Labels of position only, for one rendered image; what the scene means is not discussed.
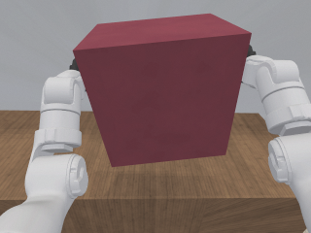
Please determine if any robot left upper arm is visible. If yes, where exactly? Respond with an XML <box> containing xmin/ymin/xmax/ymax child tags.
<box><xmin>0</xmin><ymin>153</ymin><xmax>88</xmax><ymax>233</ymax></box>

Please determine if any robot right forearm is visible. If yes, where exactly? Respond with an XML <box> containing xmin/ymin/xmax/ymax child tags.
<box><xmin>241</xmin><ymin>55</ymin><xmax>311</xmax><ymax>137</ymax></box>

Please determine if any right robot hand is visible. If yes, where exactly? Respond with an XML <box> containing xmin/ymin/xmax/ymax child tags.
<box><xmin>241</xmin><ymin>45</ymin><xmax>257</xmax><ymax>83</ymax></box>

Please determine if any pedestal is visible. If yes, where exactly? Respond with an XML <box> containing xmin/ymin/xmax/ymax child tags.
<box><xmin>0</xmin><ymin>110</ymin><xmax>307</xmax><ymax>233</ymax></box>

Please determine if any robot left forearm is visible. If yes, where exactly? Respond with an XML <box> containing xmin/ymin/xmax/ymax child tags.
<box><xmin>24</xmin><ymin>69</ymin><xmax>86</xmax><ymax>196</ymax></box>

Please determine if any left robot hand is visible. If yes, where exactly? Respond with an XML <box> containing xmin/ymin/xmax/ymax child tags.
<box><xmin>69</xmin><ymin>58</ymin><xmax>86</xmax><ymax>91</ymax></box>

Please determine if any carton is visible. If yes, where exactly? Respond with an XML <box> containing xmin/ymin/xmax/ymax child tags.
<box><xmin>73</xmin><ymin>14</ymin><xmax>252</xmax><ymax>167</ymax></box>

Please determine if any robot right upper arm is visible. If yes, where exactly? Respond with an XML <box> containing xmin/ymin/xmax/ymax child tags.
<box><xmin>268</xmin><ymin>132</ymin><xmax>311</xmax><ymax>233</ymax></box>

